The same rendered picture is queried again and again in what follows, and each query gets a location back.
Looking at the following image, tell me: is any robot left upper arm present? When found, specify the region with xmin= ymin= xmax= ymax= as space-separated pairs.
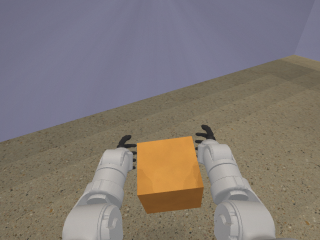
xmin=63 ymin=203 xmax=124 ymax=240

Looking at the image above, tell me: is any robot right upper arm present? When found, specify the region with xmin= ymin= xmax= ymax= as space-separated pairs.
xmin=214 ymin=199 xmax=298 ymax=240

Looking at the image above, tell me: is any robot left hand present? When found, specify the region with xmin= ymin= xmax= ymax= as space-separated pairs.
xmin=117 ymin=135 xmax=137 ymax=170

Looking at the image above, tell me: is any robot right forearm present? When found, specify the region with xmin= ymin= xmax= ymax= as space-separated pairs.
xmin=197 ymin=139 xmax=276 ymax=236

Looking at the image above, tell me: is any robot left forearm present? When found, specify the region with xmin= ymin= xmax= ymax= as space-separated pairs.
xmin=62 ymin=147 xmax=133 ymax=240

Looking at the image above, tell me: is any carton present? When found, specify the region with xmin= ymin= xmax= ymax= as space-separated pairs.
xmin=137 ymin=136 xmax=204 ymax=214

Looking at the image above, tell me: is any robot right hand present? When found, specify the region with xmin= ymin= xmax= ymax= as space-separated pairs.
xmin=195 ymin=124 xmax=216 ymax=157

